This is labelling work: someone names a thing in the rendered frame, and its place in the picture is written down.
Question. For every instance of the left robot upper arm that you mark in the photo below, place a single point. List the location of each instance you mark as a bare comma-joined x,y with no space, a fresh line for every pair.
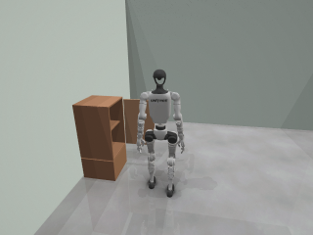
143,105

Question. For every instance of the robot right forearm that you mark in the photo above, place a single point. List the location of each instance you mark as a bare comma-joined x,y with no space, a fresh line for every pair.
180,128

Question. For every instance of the right robot thigh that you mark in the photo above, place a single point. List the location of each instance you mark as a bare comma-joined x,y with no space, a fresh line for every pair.
172,139

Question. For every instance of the left robot hand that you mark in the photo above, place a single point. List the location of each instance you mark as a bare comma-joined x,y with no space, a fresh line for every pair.
140,143

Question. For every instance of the right robot upper arm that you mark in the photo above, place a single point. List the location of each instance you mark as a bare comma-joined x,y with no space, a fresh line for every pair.
176,105

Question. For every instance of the right robot hand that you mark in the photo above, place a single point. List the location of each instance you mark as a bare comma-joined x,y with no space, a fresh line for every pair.
183,143

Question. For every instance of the robot right shin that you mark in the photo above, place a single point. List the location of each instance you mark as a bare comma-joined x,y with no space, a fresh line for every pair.
170,174

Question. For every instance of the cupboard door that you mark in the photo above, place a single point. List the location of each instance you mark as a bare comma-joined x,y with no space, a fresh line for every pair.
131,109

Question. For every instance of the robot left forearm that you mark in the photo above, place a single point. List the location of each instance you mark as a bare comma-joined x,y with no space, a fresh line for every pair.
140,128

